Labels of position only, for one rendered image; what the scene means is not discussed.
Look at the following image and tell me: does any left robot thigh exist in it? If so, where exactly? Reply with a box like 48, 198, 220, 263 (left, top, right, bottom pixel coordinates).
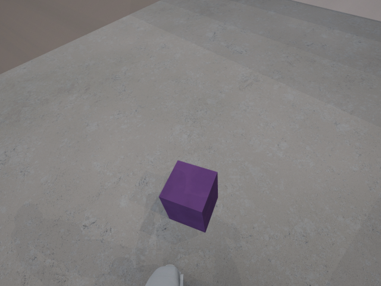
145, 266, 184, 286

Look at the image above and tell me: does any carton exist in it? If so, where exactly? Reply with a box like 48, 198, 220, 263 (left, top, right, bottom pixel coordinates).
159, 160, 218, 232

